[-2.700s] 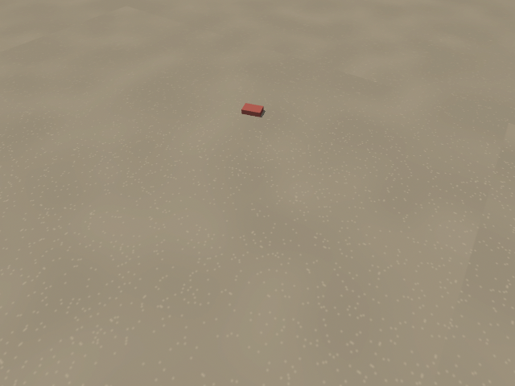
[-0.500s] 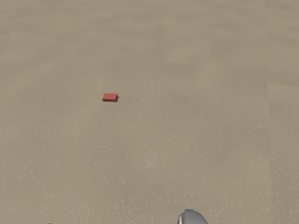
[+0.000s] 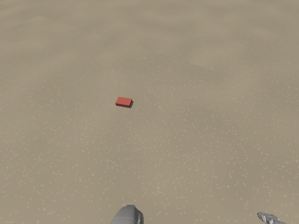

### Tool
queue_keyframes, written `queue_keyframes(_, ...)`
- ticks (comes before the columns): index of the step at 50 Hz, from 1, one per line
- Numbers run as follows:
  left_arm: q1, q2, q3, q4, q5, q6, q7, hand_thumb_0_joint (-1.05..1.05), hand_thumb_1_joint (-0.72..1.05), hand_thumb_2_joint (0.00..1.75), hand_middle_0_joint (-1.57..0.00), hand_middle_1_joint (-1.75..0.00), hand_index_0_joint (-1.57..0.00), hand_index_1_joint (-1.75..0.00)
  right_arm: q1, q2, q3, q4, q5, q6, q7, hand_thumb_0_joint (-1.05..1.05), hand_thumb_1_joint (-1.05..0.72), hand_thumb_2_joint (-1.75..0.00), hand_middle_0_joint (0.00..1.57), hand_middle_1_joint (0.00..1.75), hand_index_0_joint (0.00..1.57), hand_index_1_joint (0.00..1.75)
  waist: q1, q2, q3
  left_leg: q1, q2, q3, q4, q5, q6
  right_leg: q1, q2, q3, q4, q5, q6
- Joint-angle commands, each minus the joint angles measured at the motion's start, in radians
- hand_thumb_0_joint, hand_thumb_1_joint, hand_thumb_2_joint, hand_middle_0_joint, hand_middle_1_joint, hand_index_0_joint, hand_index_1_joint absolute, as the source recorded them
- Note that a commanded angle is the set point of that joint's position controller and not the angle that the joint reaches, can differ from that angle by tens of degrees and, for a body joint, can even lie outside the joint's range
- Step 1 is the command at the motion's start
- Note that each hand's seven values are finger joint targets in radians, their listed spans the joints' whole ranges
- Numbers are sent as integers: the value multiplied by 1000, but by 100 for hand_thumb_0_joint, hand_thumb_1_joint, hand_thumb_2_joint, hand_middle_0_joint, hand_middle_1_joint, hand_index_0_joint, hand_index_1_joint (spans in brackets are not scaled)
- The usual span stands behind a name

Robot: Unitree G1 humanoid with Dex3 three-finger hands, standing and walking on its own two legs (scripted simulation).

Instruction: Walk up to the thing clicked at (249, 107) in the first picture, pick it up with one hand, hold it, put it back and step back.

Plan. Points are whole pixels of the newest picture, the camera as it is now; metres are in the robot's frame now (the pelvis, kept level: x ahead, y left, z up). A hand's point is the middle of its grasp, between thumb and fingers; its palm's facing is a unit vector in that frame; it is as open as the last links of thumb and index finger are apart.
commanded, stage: walk up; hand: left
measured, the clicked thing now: (124, 102) +1.15 +0.38 -0.75
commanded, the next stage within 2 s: none
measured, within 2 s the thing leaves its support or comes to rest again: neither
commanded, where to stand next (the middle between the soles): +0.76 +0.16 m, yaw -3 degrees
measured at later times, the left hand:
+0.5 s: hand (75, 162) +0.30 +0.31 -0.13, palm faces -0.08 -0.91 -0.40, open 7.4 cm
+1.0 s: hand (73, 137) +0.41 +0.36 -0.14, palm faces +0.00 -0.91 -0.42, open 7.4 cm
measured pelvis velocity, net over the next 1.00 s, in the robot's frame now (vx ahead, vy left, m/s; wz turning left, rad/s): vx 0.39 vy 0.07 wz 0.01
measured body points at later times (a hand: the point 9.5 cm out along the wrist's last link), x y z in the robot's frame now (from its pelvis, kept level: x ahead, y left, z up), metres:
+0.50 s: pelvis +0.22 +0.04 +0.00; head +0.23 +0.02 +0.45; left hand +0.31 +0.36 -0.10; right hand +0.24 -0.28 -0.12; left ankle +0.15 +0.13 -0.73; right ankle +0.35 -0.09 -0.72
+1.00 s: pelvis +0.39 +0.07 +0.00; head +0.40 +0.07 +0.45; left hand +0.41 +0.41 -0.11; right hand +0.48 -0.26 -0.11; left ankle +0.49 +0.22 -0.72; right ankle +0.35 -0.08 -0.73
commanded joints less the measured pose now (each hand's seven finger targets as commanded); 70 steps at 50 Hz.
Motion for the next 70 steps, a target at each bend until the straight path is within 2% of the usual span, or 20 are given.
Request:
queue_keyframes(1, -69, 310, 85, -83, -7, -12, 22, 0, 90, 90, -20, -30, -20, -30, 31, -148, -60, -65, -4, -40, -5, 0, -90, -90, 20, 30, 20, 30, -88, -131, -67, 281, -42, 81, -114, 6, 47, -155, -214, 82, 14, 369, -187)
queue_keyframes(3, 2, 205, 41, -91, -16, -2, 27, 0, 90, 90, -20, -30, -20, -30, 275, -256, -105, 4, -31, -50, -30, 0, -90, -90, 20, 30, 20, 30, -190, 160, -220, 615, 5, -59, -181, -169, 128, -339, -86, 12, 531, 334, -126)
queue_keyframes(4, 55, 119, 20, -102, -19, 1, 20, 0, 90, 90, -20, -30, -20, -30, 279, -326, -123, -22, -27, -52, -46, 0, -90, -90, 20, 30, 20, 30, -162, 372, -226, 736, 235, -467, -252, -238, 179, -597, 59, 70, 734, -201, -76)
queue_keyframes(5, 56, 221, 40, -91, -25, 8, 34, 0, 90, 90, -20, -30, -20, -30, 223, -341, -117, -52, 10, -53, -54, 0, -90, -90, 20, 30, 20, 30, -153, 215, -246, 719, 324, -677, -383, -333, 271, -643, 65, 128, 793, -202, -98)
queue_keyframes(6, 7, 260, 41, -80, -16, 10, 39, 0, 90, 90, -20, -30, -20, -30, 185, -335, -119, -59, 30, -48, -57, 0, -90, -90, 20, 30, 20, 30, -150, 172, -182, 645, 326, -643, -385, -304, 293, -665, 7, 176, 836, -154, -103)
queue_keyframes(10, 19, 221, 43, -32, -36, 16, 14, 0, 90, 90, -20, -30, -20, -30, 100, -197, -57, -78, 33, -68, -70, 0, -90, -90, 20, 30, 20, 30, -66, 79, -31, 350, 147, -174, -373, 187, 130, -491, -48, 217, 661, 51, -79)
queue_keyframes(18, -115, 192, 53, -69, -7, 36, -18, 0, 90, 90, -20, -30, -20, -30, 115, -219, -65, -110, 11, -79, -61, 0, -90, -90, 20, 30, 20, 30, -89, 69, 62, 296, 147, -97, -480, -136, 216, -497, -74, 118, 326, 167, -32)
queue_keyframes(23, -147, 167, 57, -66, -7, 18, -19, 0, 90, 90, -20, -30, -20, -30, 114, -213, -64, -124, 10, -63, -59, 0, -90, -90, 20, 30, 20, 30, -81, 46, 31, 306, 127, -49, -365, 44, 189, -348, -20, 67, 158, 244, -60)
queue_keyframes(26, 8, 203, 76, -20, -2, 2, 3, 0, 90, 90, -20, -30, -20, -30, 123, -179, -49, -144, 16, -54, -63, 0, -90, -90, 20, 30, 20, 30, 0, -81, -104, 274, 58, 34, -62, 198, 142, -37, 33, 45, 38, 221, -85)
queue_keyframes(27, 114, 244, 96, -1, 4, -6, 16, 0, 90, 90, -20, -30, -20, -30, 158, -135, -32, -146, 17, -55, -62, 0, -90, -90, 20, 30, 20, 30, 47, -197, -191, 199, -9, 75, 173, 79, 111, 113, -57, 164, -31, 149, -104)
queue_keyframes(28, 147, 335, 118, -11, 8, -11, 29, 0, 90, 90, -20, -30, -20, -30, 223, -84, -12, -154, 14, -53, -60, 0, -90, -90, 20, 30, 20, 30, 32, -370, -226, -20, -120, 79, 361, -345, 65, 246, -310, 569, -77, 83, -168)
queue_keyframes(30, 50, 347, 109, -40, -15, 1, 34, 0, 90, 90, -20, -30, -20, -30, 199, -217, -42, -111, 7, -28, -75, 0, -90, -90, 20, 30, 20, 30, 19, -207, -150, -124, -61, -48, 503, -384, 47, 134, -421, 784, -158, -128, -319)
queue_keyframes(35, -48, 257, 76, -69, -13, -11, 33, 0, 90, 90, -20, -30, -20, -30, 202, -177, -40, -61, 13, -12, -55, 0, -90, -90, 20, 30, 20, 30, -49, -169, 4, -11, -23, -91, 429, -168, 28, -190, -214, 324, -202, 69, -212)
queue_keyframes(47, -20, 308, 91, -88, 0, -14, 19, 0, 90, 90, -20, -30, -20, -30, 21, -159, -56, -97, -8, -26, -15, 0, -90, -90, 20, 30, 20, 30, -11, -179, 5, 78, 24, 25, -12, -60, 2, -192, -217, 196, -143, -15, -227)
queue_keyframes(51, -56, 255, 63, -103, 1, 1, 22, 0, 90, 90, -20, -30, -20, -30, 231, -208, -82, -26, -12, -47, -35, 0, -90, -90, 20, 30, 20, 30, -146, -21, -116, 442, -41, 45, -132, -114, 44, -311, -166, 125, 235, 218, -167)
queue_keyframes(53, 38, 120, 20, -107, -22, 12, 21, 0, 90, 90, -20, -30, -20, -30, 274, -344, -111, -49, -15, -60, -61, 0, -90, -90, 20, 30, 20, 30, -138, 346, -110, 611, 265, -540, -389, -331, 147, -686, 96, 70, 702, -156, -67)
queue_keyframes(54, 11, 233, 46, -83, -13, 22, 40, 0, 90, 90, -20, -30, -20, -30, 257, -358, -113, -56, 16, -53, -61, 0, -90, -90, 20, 30, 20, 30, -144, 229, -100, 546, 339, -610, -394, -327, 227, -665, 27, 149, 761, -198, -91)
queue_keyframes(58, 32, 219, 46, -35, -34, 28, 22, 0, 90, 90, -20, -30, -20, -30, 137, -212, -57, -88, 22, -61, -78, 0, -90, -90, 20, 30, 20, 30, -56, 107, 10, 339, 139, -158, -352, 99, 108, -534, -30, 228, 649, 16, -81)
queue_keyframes(63, 12, 187, 43, -43, -21, 43, 11, 0, 90, 90, -20, -30, -20, -30, 139, -214, -60, -117, 21, -69, -81, 0, -90, -90, 20, 30, 20, 30, -64, 121, 1, 373, 162, -98, -389, 85, 206, -536, -31, 158, 504, 93, -40)
queue_keyframes(70, -80, 154, 46, -87, -8, 22, 5, 0, 90, 90, -20, -30, -20, -30, 151, -203, -59, -147, 5, -49, -78, 0, -90, -90, 20, 30, 20, 30, -83, 74, 10, 382, 144, -21, -280, 318, 208, -411, -14, 64, 215, 169, -55)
